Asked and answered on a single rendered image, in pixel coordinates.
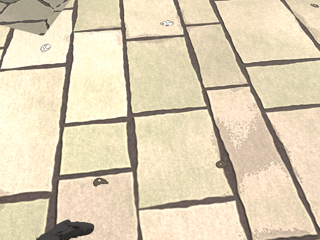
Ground robot left hand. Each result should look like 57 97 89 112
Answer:
36 219 94 240

